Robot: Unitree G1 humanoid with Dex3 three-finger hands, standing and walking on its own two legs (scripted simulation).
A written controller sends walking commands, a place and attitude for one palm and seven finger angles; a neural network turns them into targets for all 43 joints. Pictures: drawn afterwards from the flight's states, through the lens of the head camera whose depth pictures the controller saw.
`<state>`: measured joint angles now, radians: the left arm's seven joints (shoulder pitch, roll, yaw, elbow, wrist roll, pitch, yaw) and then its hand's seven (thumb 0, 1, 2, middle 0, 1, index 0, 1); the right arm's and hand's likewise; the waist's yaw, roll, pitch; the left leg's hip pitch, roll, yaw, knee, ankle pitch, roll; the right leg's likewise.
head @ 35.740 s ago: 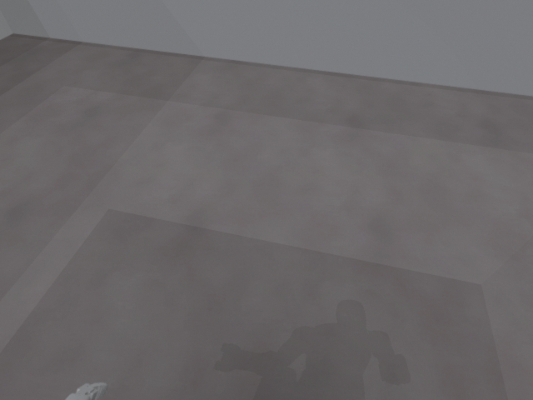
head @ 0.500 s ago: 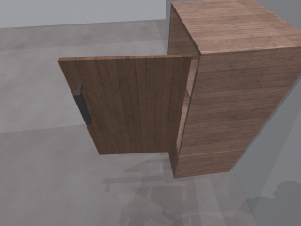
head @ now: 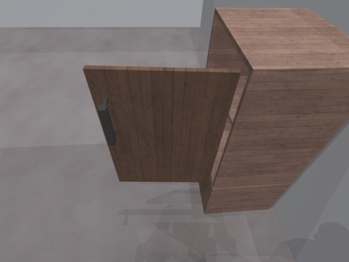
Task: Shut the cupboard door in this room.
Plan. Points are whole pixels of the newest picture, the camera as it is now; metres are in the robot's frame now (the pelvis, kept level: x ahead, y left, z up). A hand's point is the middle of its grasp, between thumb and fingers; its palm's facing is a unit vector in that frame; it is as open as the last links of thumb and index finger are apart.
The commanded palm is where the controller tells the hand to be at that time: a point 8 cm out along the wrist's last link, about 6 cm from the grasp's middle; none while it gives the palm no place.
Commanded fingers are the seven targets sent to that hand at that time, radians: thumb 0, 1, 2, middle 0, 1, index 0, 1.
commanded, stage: look again from close up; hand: left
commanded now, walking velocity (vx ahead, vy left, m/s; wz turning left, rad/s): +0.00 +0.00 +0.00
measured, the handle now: (109, 122) +0.50 +0.24 +0.00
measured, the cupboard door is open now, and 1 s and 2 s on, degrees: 86 86 86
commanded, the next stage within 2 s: shuffle to correct the standing spot in 0.30 s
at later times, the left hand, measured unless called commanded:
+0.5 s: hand out of the picture -0.02 +0.26 -0.17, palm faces -0.01 -0.97 -0.25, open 7.4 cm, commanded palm none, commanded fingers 0.00 0.90 0.90 -0.20 -0.30 -0.20 -0.30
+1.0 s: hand out of the picture +0.00 +0.19 -0.17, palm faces +0.08 -0.98 -0.17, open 7.4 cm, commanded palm none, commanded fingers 0.00 0.90 0.90 -0.20 -0.30 -0.20 -0.30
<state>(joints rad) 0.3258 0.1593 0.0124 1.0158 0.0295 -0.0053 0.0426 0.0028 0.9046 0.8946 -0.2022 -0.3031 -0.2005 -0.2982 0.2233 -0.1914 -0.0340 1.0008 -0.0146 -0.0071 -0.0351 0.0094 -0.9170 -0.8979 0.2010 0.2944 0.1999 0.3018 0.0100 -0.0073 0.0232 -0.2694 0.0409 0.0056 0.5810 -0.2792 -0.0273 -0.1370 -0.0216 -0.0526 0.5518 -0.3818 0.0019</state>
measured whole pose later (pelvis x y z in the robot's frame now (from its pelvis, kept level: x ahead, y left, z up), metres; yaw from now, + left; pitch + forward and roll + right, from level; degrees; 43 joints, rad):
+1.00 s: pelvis +0.02 +0.03 +0.00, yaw +2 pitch +0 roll +0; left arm 0.36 0.14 0.03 1.03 0.03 -0.02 0.01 0.00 0.91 0.89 -0.20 -0.30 -0.20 -0.30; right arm 0.35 -0.13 -0.03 1.10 -0.01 0.00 -0.02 0.00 -0.91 -0.90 0.20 0.30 0.20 0.30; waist 0.00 0.00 0.02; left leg -0.30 0.00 0.03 0.64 -0.38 0.04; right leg -0.25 -0.04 -0.09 0.54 -0.28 -0.01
